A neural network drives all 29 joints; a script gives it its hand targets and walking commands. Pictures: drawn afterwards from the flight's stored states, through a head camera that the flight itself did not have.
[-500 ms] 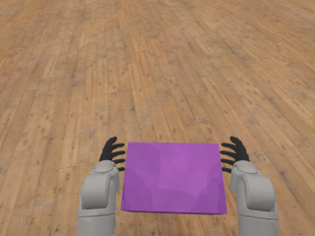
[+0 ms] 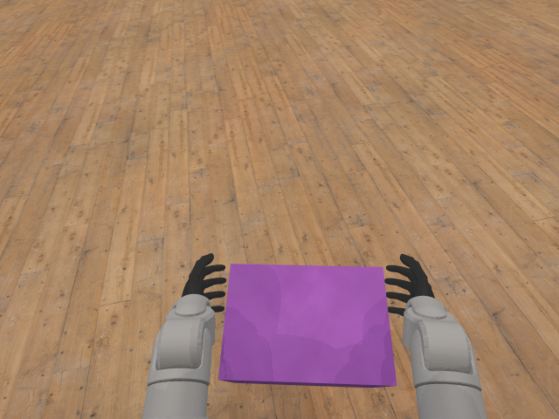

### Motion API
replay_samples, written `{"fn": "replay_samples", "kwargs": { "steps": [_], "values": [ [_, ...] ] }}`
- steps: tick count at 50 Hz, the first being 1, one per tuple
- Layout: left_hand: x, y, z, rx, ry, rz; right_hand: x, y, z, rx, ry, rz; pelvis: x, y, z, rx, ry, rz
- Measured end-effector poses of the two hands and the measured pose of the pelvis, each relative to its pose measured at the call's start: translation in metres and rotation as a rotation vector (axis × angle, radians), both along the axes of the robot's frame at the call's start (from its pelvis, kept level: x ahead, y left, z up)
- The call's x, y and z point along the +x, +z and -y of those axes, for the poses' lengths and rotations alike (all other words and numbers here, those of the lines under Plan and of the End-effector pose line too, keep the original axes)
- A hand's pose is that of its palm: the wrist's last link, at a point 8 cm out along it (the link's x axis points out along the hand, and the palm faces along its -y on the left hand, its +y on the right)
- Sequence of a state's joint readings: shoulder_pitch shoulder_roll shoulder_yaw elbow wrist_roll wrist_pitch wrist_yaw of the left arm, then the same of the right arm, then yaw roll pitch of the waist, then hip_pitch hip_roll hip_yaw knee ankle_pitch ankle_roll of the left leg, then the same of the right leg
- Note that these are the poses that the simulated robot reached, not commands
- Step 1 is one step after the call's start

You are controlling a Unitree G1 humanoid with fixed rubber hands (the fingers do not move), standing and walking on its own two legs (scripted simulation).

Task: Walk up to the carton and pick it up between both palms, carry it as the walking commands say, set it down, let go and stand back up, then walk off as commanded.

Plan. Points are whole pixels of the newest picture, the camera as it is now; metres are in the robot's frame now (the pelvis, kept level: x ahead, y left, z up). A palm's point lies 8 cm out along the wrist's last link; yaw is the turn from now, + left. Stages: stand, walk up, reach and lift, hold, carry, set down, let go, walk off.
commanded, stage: carry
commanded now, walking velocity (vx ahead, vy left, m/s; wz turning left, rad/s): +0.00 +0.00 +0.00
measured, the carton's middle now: (304, 328) +0.28 +0.00 -0.07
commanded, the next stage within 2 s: hold in 1.92 s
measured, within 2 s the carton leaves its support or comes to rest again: neither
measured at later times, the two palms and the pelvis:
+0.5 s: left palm (205, 302) +0.28 +0.14 +0.03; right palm (419, 299) +0.29 -0.17 +0.02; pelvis +0.01 -0.02 +0.00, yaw +0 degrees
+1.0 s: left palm (211, 301) +0.28 +0.13 +0.02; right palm (426, 296) +0.29 -0.19 +0.02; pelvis +0.02 -0.03 +0.00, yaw +1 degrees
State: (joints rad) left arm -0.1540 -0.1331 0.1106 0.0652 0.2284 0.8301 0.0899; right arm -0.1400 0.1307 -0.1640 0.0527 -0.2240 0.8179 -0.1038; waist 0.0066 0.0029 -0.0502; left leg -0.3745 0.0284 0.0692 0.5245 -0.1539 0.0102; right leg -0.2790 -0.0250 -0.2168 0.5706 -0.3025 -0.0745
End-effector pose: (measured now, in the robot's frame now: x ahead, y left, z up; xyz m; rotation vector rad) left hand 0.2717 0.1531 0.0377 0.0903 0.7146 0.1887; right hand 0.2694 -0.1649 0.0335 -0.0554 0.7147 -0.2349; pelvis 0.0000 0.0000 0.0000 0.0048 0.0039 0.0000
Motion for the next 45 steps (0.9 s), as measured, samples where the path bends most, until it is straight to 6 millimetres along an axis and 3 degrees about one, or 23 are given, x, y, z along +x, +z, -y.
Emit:
{"fn": "replay_samples", "kwargs": {
  "steps": [14,28,45],
  "values": [
    [0.013,-0.008,0.009,0.019,0.008,0.018,0.014,-0.008,0.008,0.013,-0.009,0.017,0.006,0.0,0.009,0.006,-0.001,-0.012],
    [0.011,-0.014,0.012,0.02,0.042,-0.01,0.021,-0.019,0.011,0.025,0.019,-0.008,0.009,-0.002,0.019,0.01,0.009,-0.014],
    [0.014,-0.011,0.021,0.002,0.005,0.02,0.024,-0.014,0.023,0.034,0.012,0.026,0.017,-0.003,0.027,0.012,0.018,-0.02]
  ]
}}
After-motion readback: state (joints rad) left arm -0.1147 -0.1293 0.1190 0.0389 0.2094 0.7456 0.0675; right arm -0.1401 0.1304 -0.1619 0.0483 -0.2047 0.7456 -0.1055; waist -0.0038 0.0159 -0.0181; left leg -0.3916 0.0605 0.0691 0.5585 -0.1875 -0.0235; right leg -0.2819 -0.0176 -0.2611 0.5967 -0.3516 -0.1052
